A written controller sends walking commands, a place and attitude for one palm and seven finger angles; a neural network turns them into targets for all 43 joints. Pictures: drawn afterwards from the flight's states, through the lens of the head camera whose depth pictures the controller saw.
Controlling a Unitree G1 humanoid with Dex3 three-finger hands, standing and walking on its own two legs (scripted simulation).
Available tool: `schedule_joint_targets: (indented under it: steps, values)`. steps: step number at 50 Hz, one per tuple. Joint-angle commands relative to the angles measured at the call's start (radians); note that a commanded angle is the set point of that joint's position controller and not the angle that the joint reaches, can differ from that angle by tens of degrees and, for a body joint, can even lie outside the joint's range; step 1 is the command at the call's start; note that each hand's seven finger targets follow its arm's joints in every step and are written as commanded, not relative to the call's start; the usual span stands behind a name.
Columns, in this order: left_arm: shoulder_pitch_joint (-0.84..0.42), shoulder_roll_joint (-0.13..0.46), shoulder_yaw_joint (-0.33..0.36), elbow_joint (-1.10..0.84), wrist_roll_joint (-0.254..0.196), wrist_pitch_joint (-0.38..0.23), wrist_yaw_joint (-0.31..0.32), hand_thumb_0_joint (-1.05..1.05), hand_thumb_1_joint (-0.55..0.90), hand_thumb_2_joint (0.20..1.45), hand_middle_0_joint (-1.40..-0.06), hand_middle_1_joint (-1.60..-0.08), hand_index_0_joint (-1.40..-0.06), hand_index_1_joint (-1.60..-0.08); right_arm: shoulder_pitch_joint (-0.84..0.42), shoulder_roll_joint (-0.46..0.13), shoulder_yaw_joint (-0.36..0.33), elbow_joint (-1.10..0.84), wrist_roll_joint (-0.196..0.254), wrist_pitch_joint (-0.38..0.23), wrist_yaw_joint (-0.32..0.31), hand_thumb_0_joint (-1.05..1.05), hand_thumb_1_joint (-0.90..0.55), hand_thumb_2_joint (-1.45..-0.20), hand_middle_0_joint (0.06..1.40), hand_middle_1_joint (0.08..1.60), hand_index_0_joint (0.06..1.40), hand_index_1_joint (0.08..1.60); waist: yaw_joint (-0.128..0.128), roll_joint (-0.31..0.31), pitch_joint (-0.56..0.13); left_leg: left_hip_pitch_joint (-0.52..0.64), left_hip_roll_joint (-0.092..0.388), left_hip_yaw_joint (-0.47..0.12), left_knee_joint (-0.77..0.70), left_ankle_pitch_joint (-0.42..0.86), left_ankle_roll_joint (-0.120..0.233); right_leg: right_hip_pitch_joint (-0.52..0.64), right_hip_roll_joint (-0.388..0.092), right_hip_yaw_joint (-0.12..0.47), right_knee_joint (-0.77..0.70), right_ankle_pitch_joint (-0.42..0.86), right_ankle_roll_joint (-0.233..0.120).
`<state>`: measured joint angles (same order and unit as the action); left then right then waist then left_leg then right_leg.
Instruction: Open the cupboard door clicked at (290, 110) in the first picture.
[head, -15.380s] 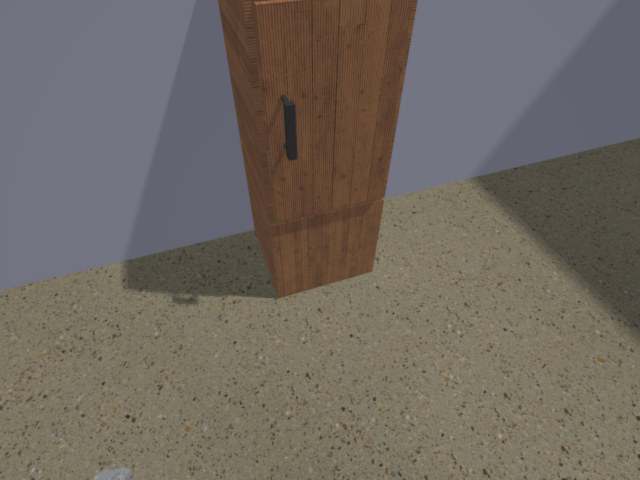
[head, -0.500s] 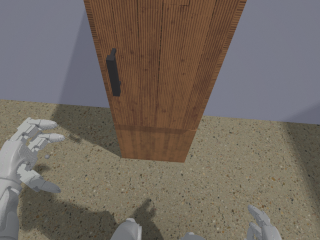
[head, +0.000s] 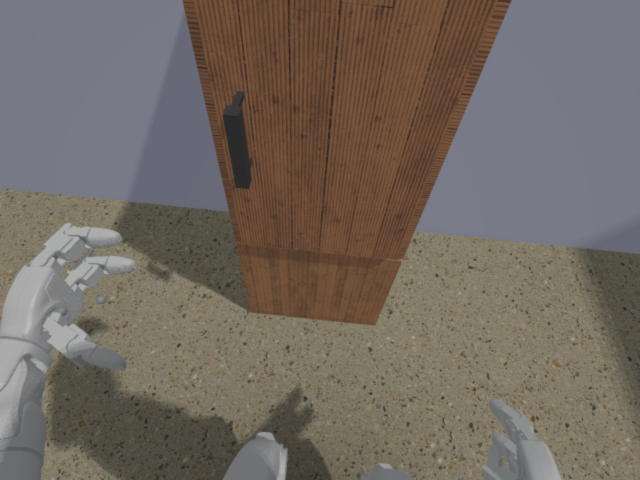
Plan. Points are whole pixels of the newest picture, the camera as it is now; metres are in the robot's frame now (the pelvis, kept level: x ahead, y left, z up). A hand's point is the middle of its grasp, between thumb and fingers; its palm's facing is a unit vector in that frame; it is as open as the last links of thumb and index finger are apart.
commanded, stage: move the hooked fingers beside the handle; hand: left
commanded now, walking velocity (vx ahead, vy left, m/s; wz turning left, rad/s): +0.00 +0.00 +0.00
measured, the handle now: (241, 141) +0.58 +0.16 +0.05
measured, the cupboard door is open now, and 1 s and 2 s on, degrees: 0 0 0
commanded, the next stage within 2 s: none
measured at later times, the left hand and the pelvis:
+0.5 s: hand (145, 237) +0.39 +0.25 +0.06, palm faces -0.04 -1.00 +0.00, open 14.0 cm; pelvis +0.01 +0.00 -0.01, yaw -1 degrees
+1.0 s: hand (175, 193) +0.46 +0.24 +0.06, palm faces -0.05 -1.00 -0.01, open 14.0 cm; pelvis +0.00 +0.00 -0.02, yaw -2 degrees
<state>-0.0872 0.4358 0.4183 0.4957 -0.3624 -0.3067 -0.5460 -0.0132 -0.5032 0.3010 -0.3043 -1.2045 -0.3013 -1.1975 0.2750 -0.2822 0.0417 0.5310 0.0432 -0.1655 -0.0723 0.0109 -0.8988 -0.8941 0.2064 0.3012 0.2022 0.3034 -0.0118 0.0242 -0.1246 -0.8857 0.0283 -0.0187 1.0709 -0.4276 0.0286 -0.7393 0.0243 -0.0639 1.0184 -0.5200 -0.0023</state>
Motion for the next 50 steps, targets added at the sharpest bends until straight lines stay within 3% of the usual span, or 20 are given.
schedule_joint_targets:
  steps: [1, 4, 5, 8, 11, 13, 14, 15, 19, 21, 24, 25, 28, 32, 36, 40, 41, 45, 47, 50]
  values:
    - [-0.401, 0.255, 0.042, -0.233, -0.005, -0.088, 0.004, 0.0, -0.5, 0.3, -0.3, -1.2, -0.3, -1.2, 0.017, -0.162, -0.072, -0.095, -0.002, -0.05, -0.02, 0.0, -0.9, -0.9, 0.2, 0.3, 0.2, 0.3, -0.042, 0.119, -0.277, 0.365, -0.005, -0.06, -0.155, 0.149, 0.0, -0.085, 0.031, 0.02, -0.131, 0.16, -0.036]
    - [-0.377, 0.281, 0.075, -0.194, 0.006, -0.091, 0.024, 0.0, -0.5, 0.3, -0.3, -1.2, -0.3, -1.2, 0.022, -0.16, -0.072, -0.087, -0.003, -0.043, -0.016, 0.0, -0.9, -0.9, 0.2, 0.3, 0.2, 0.3, -0.021, 0.109, -0.318, 0.376, -0.005, -0.058, -0.16, 0.178, -0.002, -0.056, 0.027, 0.023, -0.134, 0.174, -0.034]
    - [-0.372, 0.274, 0.066, -0.172, 0.012, -0.082, 0.028, 0.0, -0.5, 0.3, -0.3, -1.2, -0.3, -1.2, 0.019, -0.157, -0.069, -0.089, -0.002, -0.038, -0.014, 0.0, -0.9, -0.9, 0.2, 0.3, 0.2, 0.3, -0.021, 0.122, -0.309, 0.369, -0.007, -0.052, -0.161, 0.181, -0.002, -0.054, 0.026, 0.023, -0.136, 0.178, -0.033]
    - [-0.378, 0.334, 0.127, -0.078, 0.024, -0.053, 0.04, 0.0, -0.5, 0.3, -0.3, -1.2, -0.3, -1.2, 0.031, -0.158, -0.069, -0.084, -0.002, -0.012, -0.011, 0.0, -0.9, -0.9, 0.2, 0.3, 0.2, 0.3, -0.012, 0.06, -0.313, 0.296, -0.01, -0.03, -0.145, 0.204, 0.004, 0.002, 0.025, 0.035, -0.133, 0.224, -0.026]
    - [-0.385, 0.335, 0.13, -0.032, 0.023, -0.035, 0.038, 0.0, -0.5, 0.3, -0.3, -1.2, -0.3, -1.2, 0.042, -0.156, -0.069, -0.094, -0.003, 0.006, -0.005, 0.0, -0.9, -0.9, 0.2, 0.3, 0.2, 0.3, -0.004, 0.074, -0.31, 0.277, -0.013, -0.015, -0.14, 0.231, 0.005, 0.028, 0.027, 0.04, -0.133, 0.266, -0.028]
    - [-0.434, 0.327, 0.111, -0.034, 0.032, -0.041, 0.037, 0.0, -0.5, 0.3, -0.3, -1.2, -0.3, -1.2, 0.051, -0.157, -0.072, -0.091, -0.002, 0.015, 0.0, 0.0, -0.9, -0.9, 0.2, 0.3, 0.2, 0.3, -0.021, 0.075, -0.319, 0.287, -0.011, -0.012, -0.134, 0.252, 0.006, 0.014, 0.028, 0.04, -0.131, 0.293, -0.023]
    - [-0.438, 0.336, 0.117, -0.035, 0.035, -0.051, 0.037, 0.0, -0.5, 0.3, -0.3, -1.2, -0.3, -1.2, 0.057, -0.158, -0.075, -0.09, -0.003, 0.018, 0.002, 0.0, -0.9, -0.9, 0.2, 0.3, 0.2, 0.3, -0.017, 0.09, -0.328, 0.298, -0.009, -0.015, -0.133, 0.268, 0.004, 0.011, 0.029, 0.039, -0.127, 0.302, -0.025]
    - [-0.451, 0.3, 0.083, -0.036, 0.037, -0.058, 0.034, 0.0, -0.5, 0.3, -0.3, -1.2, -0.3, -1.2, 0.061, -0.155, -0.075, -0.091, -0.002, 0.02, 0.005, 0.0, -0.9, -0.9, 0.2, 0.3, 0.2, 0.3, -0.031, 0.098, -0.329, 0.308, -0.009, -0.015, -0.129, 0.269, 0.005, -0.008, 0.031, 0.036, -0.125, 0.299, -0.024]
    - [-0.536, 0.313, 0.088, 0.044, 0.038, -0.087, 0.023, 0.0, -0.5, 0.3, -0.3, -1.2, -0.3, -1.2, 0.086, -0.166, -0.084, -0.058, -0.003, 0.034, 0.004, 0.0, -0.9, -0.9, 0.2, 0.3, 0.2, 0.3, -0.052, 0.048, -0.315, 0.286, -0.002, -0.021, -0.112, 0.257, 0.007, -0.039, 0.034, 0.038, -0.119, 0.289, -0.023]
    - [-0.613, 0.275, 0.035, 0.031, 0.047, -0.097, 0.019, 0.0, -0.5, 0.3, -0.3, -1.2, -0.3, -1.2, 0.09, -0.166, -0.085, -0.054, -0.001, 0.036, 0.004, 0.0, -0.9, -0.9, 0.2, 0.3, 0.2, 0.3, -0.064, 0.095, -0.328, 0.327, -0.001, -0.033, -0.109, 0.261, 0.006, -0.081, 0.034, 0.033, -0.108, 0.27, -0.03]
    - [-0.653, 0.299, 0.046, 0.078, 0.065, -0.096, 0.032, 0.0, -0.5, 0.3, -0.3, -1.2, -0.3, -1.2, 0.103, -0.17, -0.088, -0.04, -0.003, 0.048, 0.004, 0.0, -0.9, -0.9, 0.2, 0.3, 0.2, 0.3, -0.066, 0.088, -0.341, 0.34, 0.001, -0.039, -0.114, 0.25, 0.006, -0.099, 0.032, 0.033, -0.116, 0.249, -0.027]
    - [-0.67, 0.339, 0.076, 0.095, 0.074, -0.098, 0.042, 0.0, -0.5, 0.3, -0.3, -1.2, -0.3, -1.2, 0.111, -0.174, -0.089, -0.029, -0.005, 0.054, 0.003, 0.0, -0.9, -0.9, 0.2, 0.3, 0.2, 0.3, -0.059, 0.094, -0.347, 0.338, 0.004, -0.042, -0.115, 0.255, 0.003, -0.098, 0.03, 0.032, -0.111, 0.247, -0.029]
    - [-0.697, 0.363, 0.1, 0.091, 0.086, -0.111, 0.064, 0.0, -0.5, 0.3, -0.3, -1.2, -0.3, -1.2, 0.117, -0.17, -0.089, -0.028, -0.008, 0.064, 0.006, 0.0, -0.9, -0.9, 0.2, 0.3, 0.2, 0.3, -0.047, 0.104, -0.407, 0.363, 0.003, -0.037, -0.106, 0.303, 0.002, -0.07, 0.029, 0.038, -0.102, 0.286, -0.028]
    - [-0.738, 0.397, 0.122, 0.141, 0.108, -0.121, 0.089, 0.0, -0.5, 0.3, -0.3, -1.2, -0.3, -1.2, 0.128, -0.167, -0.083, -0.023, -0.011, 0.082, 0.013, 0.0, -0.9, -0.9, 0.2, 0.3, 0.2, 0.3, -0.049, 0.122, -0.406, 0.35, 0.005, -0.032, -0.098, 0.327, 0.0, -0.068, 0.033, 0.038, -0.092, 0.311, -0.029]
    - [-0.782, 0.399, 0.113, 0.258, 0.125, -0.112, 0.092, 0.0, -0.5, 0.3, -0.3, -1.2, -0.3, -1.2, 0.144, -0.171, -0.081, -0.015, -0.013, 0.103, 0.017, 0.0, -0.9, -0.9, 0.2, 0.3, 0.2, 0.3, -0.071, 0.07, -0.352, 0.277, 0.004, -0.024, -0.088, 0.273, 0.009, -0.075, 0.037, 0.041, -0.098, 0.289, -0.026]
    - [-0.895, 0.381, 0.061, 0.348, 0.144, -0.114, 0.073, 0.0, -0.5, 0.3, -0.3, -1.2, -0.3, -1.2, 0.158, -0.177, -0.081, -0.002, -0.014, 0.117, 0.018, 0.0, -0.9, -0.9, 0.2, 0.3, 0.2, 0.3, -0.104, 0.074, -0.334, 0.249, 0.007, -0.022, -0.073, 0.23, 0.012, -0.128, 0.034, 0.045, -0.1, 0.256, -0.02]
    - [-0.944, 0.401, 0.073, 0.346, 0.142, -0.127, 0.07, 0.0, -0.5, 0.3, -0.3, -1.2, -0.3, -1.2, 0.167, -0.179, -0.081, 0.005, -0.015, 0.121, 0.016, 0.0, -0.9, -0.9, 0.2, 0.3, 0.2, 0.3, -0.106, 0.068, -0.348, 0.256, 0.008, -0.028, -0.064, 0.246, 0.013, -0.124, 0.037, 0.046, -0.091, 0.266, -0.025]
    - [-1.012, 0.4, 0.058, 0.325, 0.155, -0.162, 0.069, 0.0, -0.5, 0.3, -0.3, -1.2, -0.3, -1.2, 0.177, -0.181, -0.086, 0.019, -0.019, 0.132, 0.02, 0.0, -0.9, -0.9, 0.2, 0.3, 0.2, 0.3, -0.106, 0.152, -0.433, 0.346, 0.014, -0.045, -0.055, 0.288, 0.004, -0.183, 0.036, 0.039, -0.074, 0.256, -0.029]
    - [-1.042, 0.408, 0.063, 0.342, 0.159, -0.166, 0.076, 0.0, -0.5, 0.3, -0.3, -1.2, -0.3, -1.2, 0.19, -0.185, -0.086, 0.031, -0.022, 0.14, 0.02, 0.0, -0.9, -0.9, 0.2, 0.3, 0.2, 0.3, -0.115, 0.134, -0.448, 0.363, 0.02, -0.056, -0.048, 0.311, 0.004, -0.205, 0.039, 0.035, -0.067, 0.263, -0.028]
    - [-1.074, 0.399, 0.047, 0.399, 0.174, -0.144, 0.095, 0.0, -0.5, 0.3, -0.3, -1.2, -0.3, -1.2, 0.196, -0.185, -0.083, 0.036, -0.022, 0.151, 0.022, 0.0, -0.9, -0.9, 0.2, 0.3, 0.2, 0.3, -0.125, 0.129, -0.409, 0.325, 0.018, -0.058, -0.054, 0.254, 0.005, -0.225, 0.037, 0.032, -0.074, 0.218, -0.025]
